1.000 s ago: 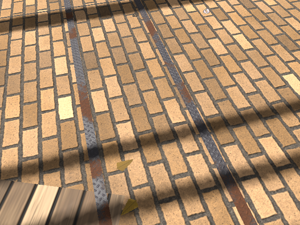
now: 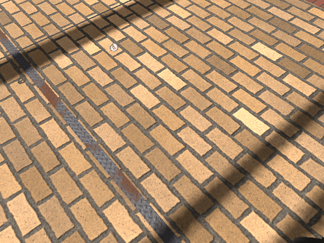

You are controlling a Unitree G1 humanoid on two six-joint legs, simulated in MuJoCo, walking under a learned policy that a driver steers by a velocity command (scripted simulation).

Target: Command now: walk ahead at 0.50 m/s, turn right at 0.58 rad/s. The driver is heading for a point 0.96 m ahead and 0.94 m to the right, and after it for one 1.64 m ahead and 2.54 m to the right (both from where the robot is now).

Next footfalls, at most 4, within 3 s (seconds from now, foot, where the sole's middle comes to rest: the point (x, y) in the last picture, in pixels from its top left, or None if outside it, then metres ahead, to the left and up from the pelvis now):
0.22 left None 0.32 0.15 -0.78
0.74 right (230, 235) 0.50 -0.19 -0.78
1.22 left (219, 161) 0.84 -0.18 -0.78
1.74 right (306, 173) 0.79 -0.56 -0.78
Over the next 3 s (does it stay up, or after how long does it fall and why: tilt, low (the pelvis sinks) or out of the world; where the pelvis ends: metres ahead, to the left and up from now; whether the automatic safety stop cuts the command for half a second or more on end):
stays up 0.90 -0.59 -0.02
